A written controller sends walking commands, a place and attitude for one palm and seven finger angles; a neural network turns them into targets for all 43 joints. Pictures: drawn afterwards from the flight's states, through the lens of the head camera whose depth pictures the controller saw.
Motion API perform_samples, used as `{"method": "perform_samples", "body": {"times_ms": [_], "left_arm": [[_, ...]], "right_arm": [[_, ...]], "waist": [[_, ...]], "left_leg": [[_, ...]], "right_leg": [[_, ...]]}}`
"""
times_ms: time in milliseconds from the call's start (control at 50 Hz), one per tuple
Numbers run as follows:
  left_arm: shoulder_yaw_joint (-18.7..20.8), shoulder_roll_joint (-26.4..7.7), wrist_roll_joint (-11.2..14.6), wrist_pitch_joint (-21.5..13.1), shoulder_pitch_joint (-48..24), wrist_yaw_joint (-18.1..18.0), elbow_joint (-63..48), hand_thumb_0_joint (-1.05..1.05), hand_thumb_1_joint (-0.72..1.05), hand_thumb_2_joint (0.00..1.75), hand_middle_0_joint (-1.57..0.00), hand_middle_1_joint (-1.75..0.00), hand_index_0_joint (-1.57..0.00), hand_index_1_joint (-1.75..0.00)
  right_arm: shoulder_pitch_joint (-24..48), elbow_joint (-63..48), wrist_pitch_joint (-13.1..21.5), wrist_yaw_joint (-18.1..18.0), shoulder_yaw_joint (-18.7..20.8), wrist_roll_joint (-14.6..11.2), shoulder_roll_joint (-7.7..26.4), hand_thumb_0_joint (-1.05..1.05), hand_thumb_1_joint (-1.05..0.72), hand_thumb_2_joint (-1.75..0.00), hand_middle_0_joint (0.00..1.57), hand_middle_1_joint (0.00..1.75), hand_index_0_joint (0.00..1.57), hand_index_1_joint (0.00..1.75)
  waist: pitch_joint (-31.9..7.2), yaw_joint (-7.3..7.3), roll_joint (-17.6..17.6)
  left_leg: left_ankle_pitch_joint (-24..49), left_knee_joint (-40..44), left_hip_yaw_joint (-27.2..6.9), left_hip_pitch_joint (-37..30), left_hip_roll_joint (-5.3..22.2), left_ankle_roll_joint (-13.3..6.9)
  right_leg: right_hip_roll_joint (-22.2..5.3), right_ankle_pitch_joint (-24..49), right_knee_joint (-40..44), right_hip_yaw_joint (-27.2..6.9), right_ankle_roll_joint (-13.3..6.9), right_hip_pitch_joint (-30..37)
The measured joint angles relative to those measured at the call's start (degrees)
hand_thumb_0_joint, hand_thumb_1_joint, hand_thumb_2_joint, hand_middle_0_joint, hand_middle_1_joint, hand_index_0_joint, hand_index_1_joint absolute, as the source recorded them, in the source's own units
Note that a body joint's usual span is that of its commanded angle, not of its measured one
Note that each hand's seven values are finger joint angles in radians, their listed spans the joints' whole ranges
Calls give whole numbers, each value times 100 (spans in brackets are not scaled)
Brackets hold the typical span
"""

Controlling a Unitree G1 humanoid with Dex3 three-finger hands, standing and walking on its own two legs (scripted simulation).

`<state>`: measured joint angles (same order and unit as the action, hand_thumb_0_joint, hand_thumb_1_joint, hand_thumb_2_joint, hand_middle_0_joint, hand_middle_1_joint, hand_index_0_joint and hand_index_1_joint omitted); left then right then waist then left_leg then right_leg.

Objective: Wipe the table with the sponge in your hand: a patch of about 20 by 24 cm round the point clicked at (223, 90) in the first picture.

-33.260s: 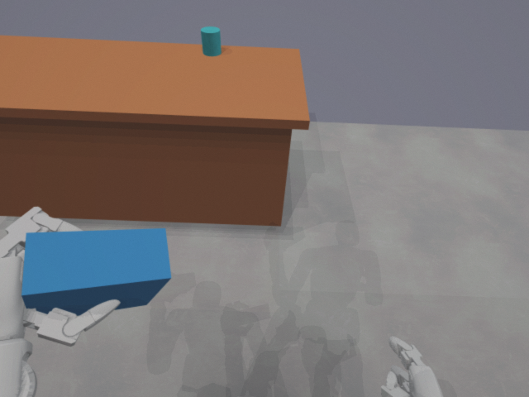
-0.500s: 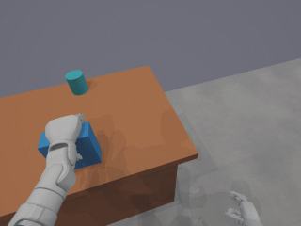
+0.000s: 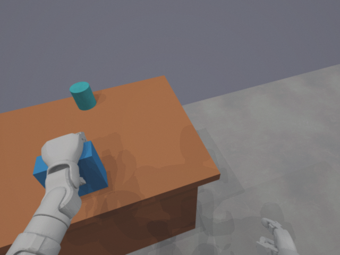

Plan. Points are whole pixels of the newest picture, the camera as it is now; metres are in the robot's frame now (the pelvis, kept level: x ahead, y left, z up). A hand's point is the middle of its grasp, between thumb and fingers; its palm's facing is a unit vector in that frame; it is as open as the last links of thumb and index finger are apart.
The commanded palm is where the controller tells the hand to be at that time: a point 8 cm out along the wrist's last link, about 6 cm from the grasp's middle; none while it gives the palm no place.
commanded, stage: move the sponge above the wiping area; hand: left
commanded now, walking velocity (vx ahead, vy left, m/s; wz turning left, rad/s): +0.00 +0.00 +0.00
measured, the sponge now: (77, 177) +0.29 +0.29 +0.00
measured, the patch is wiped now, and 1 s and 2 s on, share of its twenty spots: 0.00 0.00 0.00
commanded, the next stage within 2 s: lower the sponge onto the table in 1.76 s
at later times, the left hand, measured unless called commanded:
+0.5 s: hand (79, 159) +0.32 +0.28 +0.05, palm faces -0.09 -0.08 -0.99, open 10.2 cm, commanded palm +0.30 +0.27 +0.12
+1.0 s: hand (79, 167) +0.30 +0.28 +0.04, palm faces -0.13 -0.11 -0.98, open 10.2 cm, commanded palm +0.29 +0.27 +0.12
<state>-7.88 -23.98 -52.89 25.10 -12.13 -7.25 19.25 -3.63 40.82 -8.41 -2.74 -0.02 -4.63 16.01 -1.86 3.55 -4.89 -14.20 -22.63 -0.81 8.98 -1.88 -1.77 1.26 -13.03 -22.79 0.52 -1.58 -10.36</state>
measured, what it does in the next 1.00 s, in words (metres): stands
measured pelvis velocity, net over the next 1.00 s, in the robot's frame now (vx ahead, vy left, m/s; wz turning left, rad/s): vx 0.00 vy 0.00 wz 0.01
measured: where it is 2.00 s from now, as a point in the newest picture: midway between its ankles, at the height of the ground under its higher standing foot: outside the picture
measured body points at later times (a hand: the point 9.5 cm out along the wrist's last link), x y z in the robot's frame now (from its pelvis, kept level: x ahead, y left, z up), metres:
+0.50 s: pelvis +0.00 +0.00 +0.00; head +0.01 -0.03 +0.45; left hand +0.32 +0.28 +0.10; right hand +0.19 -0.23 -0.12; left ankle -0.03 +0.10 -0.74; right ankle -0.01 -0.10 -0.74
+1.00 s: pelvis +0.00 +0.00 +0.00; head +0.01 -0.03 +0.45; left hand +0.31 +0.28 +0.09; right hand +0.22 -0.22 -0.10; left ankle -0.03 +0.10 -0.74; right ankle -0.01 -0.10 -0.74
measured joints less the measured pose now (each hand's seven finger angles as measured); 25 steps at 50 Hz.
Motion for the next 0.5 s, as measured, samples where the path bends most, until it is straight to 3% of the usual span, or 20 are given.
{"method": "perform_samples", "body": {"times_ms": [60, 140, 220, 280, 380, 440, 500], "left_arm": [[-97, -42, 63, 31, -59, 272, 110, 1, -52, 103, -73, -132, -76, -131], [-276, -25, 34, -423, -125, 454, 106, 0, -52, 103, -73, -132, -76, -131], [-325, 33, -139, -958, -219, 268, 47, 0, -52, 103, -73, -132, -76, -131], [-216, 77, -234, -1063, -302, -31, 47, 0, -52, 103, -73, -132, -76, -131], [-30, 119, -152, -439, -503, -321, 324, 1, -52, 103, -73, -132, -76, -131], [-42, 125, -25, 57, -531, -154, 479, 1, -52, 103, -73, -132, -76, -131], [-112, 117, 51, 243, -412, 170, 479, 1, -52, 103, -73, -132, -75, -131]], "right_arm": [[19, -43, 8, -32, -1, -2, 43, 1, -90, -90, 20, 30, 20, 30], [-10, -96, 134, -97, 35, 49, 52, 1, -90, -90, 20, 30, 20, 30], [-32, -69, 237, -131, 61, 102, -26, 1, -90, -90, 20, 30, 20, 30], [-33, -11, 238, -114, 49, 111, -98, 1, -90, -90, 20, 30, 20, 30], [-42, 92, 107, -24, -21, 41, -138, 1, -90, -90, 20, 30, 20, 30], [-51, 72, -7, 29, -65, -19, -99, 1, -90, -90, 20, 30, 20, 30], [-63, -13, -81, 28, -80, -35, -44, 1, -90, -90, 20, 30, 20, 30]], "waist": [[66, 2, 10], [138, 43, 45], [139, 77, 89], [76, 57, 84], [-61, -25, 6], [-77, -79, -38], [-29, -105, -35]], "left_leg": [[19, -15, -49, 28, -15, -8], [13, -84, -96, 104, -32, -16], [-12, -140, -74, 176, -30, -11], [-27, -141, -26, 206, -18, -2], [-16, -55, 31, 181, -11, -6], [-3, -10, 27, 153, -22, -21], [-5, -6, 8, 137, -34, -38]], "right_leg": [[-16, 8, 2, 50, 3, -3], [-33, 2, -32, 99, 8, -47], [-30, -13, -87, 78, 6, -127], [-18, -14, -98, 28, 5, -180], [-10, 5, -37, -33, 20, -183], [-20, 9, -4, -30, 33, -157], [-32, -5, -5, -12, 41, -135]]}}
